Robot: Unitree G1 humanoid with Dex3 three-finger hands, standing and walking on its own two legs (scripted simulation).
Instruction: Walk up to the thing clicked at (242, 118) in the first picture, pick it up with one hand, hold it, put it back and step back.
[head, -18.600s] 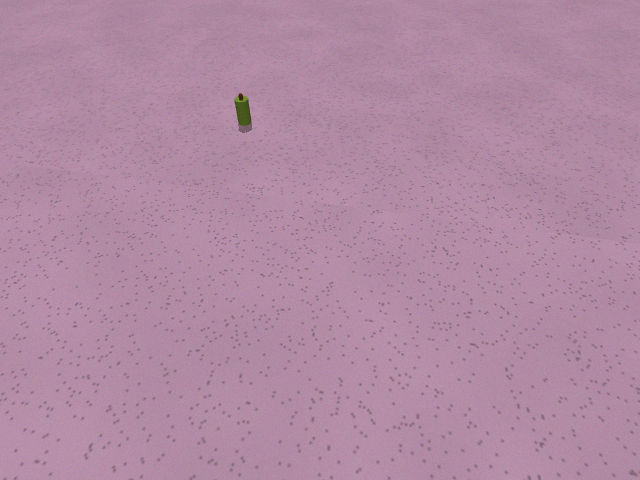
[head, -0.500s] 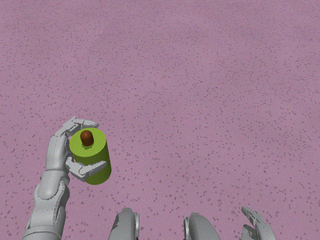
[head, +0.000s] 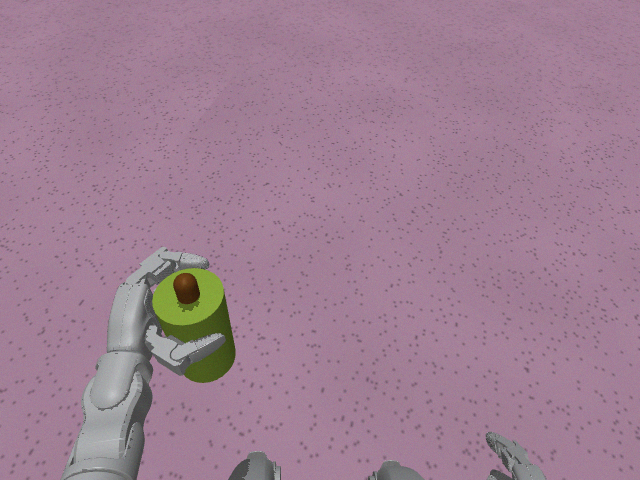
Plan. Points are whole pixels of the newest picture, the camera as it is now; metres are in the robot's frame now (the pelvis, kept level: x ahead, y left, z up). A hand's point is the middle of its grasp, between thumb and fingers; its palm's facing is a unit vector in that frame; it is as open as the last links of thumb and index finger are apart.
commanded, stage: lift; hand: left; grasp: from the side
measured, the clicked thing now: (197, 321) +0.32 +0.17 +0.00
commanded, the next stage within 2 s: hold in 0.32 s
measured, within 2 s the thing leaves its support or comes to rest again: neither
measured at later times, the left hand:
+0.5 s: hand (185, 297) +0.33 +0.17 +0.05, palm faces +0.01 -1.00 -0.02, open 11.2 cm
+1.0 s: hand (182, 305) +0.32 +0.17 +0.06, palm faces +0.01 -1.00 -0.04, open 11.1 cm
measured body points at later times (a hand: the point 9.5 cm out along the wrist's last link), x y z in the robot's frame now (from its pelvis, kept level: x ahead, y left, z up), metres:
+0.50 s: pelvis +0.01 +0.00 +0.02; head +0.07 +0.01 +0.47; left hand +0.33 +0.22 +0.05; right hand +0.14 -0.25 -0.09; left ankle +0.04 +0.13 -0.67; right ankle +0.00 -0.13 -0.67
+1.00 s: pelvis +0.01 +0.00 +0.03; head +0.05 +0.01 +0.48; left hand +0.31 +0.22 +0.07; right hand +0.13 -0.25 -0.08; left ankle +0.04 +0.13 -0.67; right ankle +0.00 -0.13 -0.67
